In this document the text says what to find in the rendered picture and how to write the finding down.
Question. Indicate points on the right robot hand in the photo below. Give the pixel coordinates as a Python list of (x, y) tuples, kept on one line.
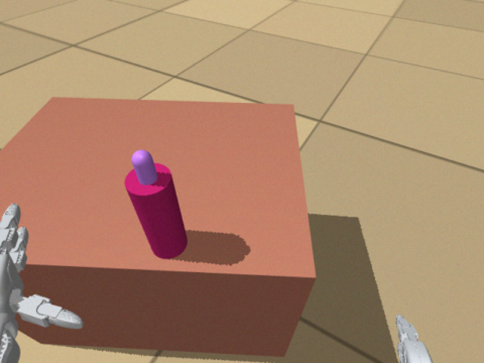
[(410, 349)]

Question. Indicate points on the left robot arm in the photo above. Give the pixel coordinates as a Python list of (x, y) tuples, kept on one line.
[(9, 349)]

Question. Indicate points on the left robot hand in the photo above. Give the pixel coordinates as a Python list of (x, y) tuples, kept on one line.
[(35, 309)]

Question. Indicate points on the bottle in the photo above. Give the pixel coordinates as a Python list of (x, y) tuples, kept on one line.
[(152, 192)]

